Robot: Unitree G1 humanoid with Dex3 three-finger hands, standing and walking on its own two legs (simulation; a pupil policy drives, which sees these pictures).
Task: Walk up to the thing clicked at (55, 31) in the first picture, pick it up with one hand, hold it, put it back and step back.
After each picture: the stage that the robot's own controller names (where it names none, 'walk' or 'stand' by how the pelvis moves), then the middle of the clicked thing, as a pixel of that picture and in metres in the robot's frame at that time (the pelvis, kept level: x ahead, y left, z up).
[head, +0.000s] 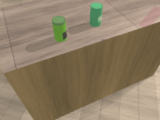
stand; (59, 29) +0.68 +0.12 +0.00
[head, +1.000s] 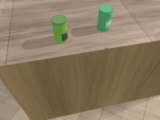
rise first; (60, 29) +0.62 +0.13 +0.03
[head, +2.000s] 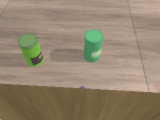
rise first; (31, 50) +0.45 +0.22 +0.04
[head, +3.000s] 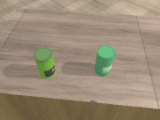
stand; (45, 63) +0.43 +0.16 +0.01
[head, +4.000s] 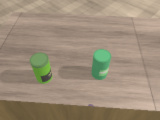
stand; (42, 68) +0.42 +0.17 +0.00
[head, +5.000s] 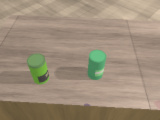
stand; (38, 69) +0.43 +0.18 +0.00
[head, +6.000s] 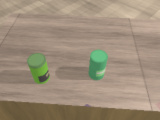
stand; (39, 69) +0.42 +0.18 +0.00
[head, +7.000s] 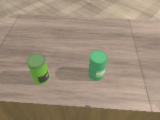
stand; (39, 69) +0.42 +0.18 +0.00
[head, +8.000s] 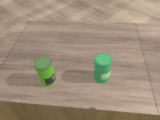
rise first; (45, 72) +0.42 +0.18 +0.01
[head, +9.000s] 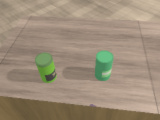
go down; (46, 68) +0.43 +0.18 +0.01
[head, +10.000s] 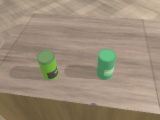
go down; (48, 66) +0.43 +0.17 +0.01
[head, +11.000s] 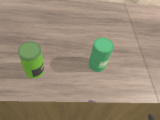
go down; (32, 61) +0.41 +0.15 +0.05
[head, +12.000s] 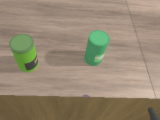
close in; (25, 54) +0.42 +0.16 +0.06
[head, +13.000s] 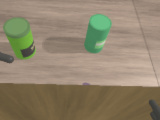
close in; (21, 40) +0.44 +0.16 +0.09
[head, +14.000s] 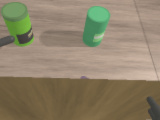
close; (19, 25) +0.48 +0.16 +0.10
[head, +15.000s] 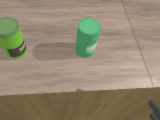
lift; (11, 39) +0.46 +0.18 +0.09
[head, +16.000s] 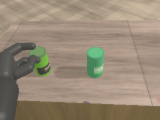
lift; (40, 61) +0.47 +0.18 +0.04
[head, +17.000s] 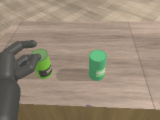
close; (42, 64) +0.46 +0.17 +0.03
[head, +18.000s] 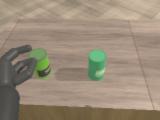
stand; (40, 64) +0.46 +0.17 +0.02
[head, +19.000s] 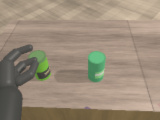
stand; (40, 66) +0.45 +0.18 +0.02
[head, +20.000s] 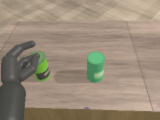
stand; (39, 66) +0.45 +0.18 +0.02
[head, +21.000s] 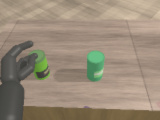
stand; (39, 65) +0.45 +0.18 +0.02
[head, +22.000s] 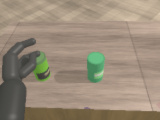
stand; (40, 66) +0.45 +0.18 +0.02
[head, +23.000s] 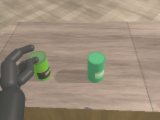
stand; (40, 66) +0.45 +0.18 +0.02
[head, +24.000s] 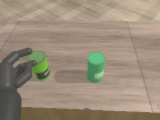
stand; (39, 66) +0.45 +0.18 +0.02
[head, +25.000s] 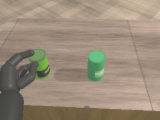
stand; (40, 64) +0.46 +0.18 +0.02
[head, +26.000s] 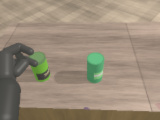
crouch; (40, 67) +0.45 +0.18 +0.02
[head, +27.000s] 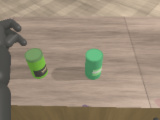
lower; (37, 64) +0.46 +0.17 +0.01
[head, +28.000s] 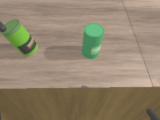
lower; (20, 38) +0.49 +0.18 +0.08
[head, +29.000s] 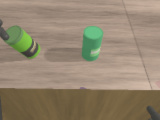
lower; (23, 43) +0.48 +0.18 +0.08
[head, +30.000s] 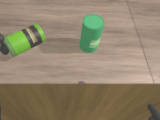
lower; (25, 40) +0.48 +0.16 +0.07
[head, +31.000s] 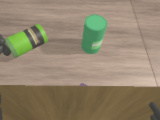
lower; (26, 40) +0.47 +0.16 +0.07
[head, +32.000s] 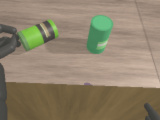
open; (38, 35) +0.49 +0.13 +0.07
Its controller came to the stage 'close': yes
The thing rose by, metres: 0.01
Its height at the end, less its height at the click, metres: -0.02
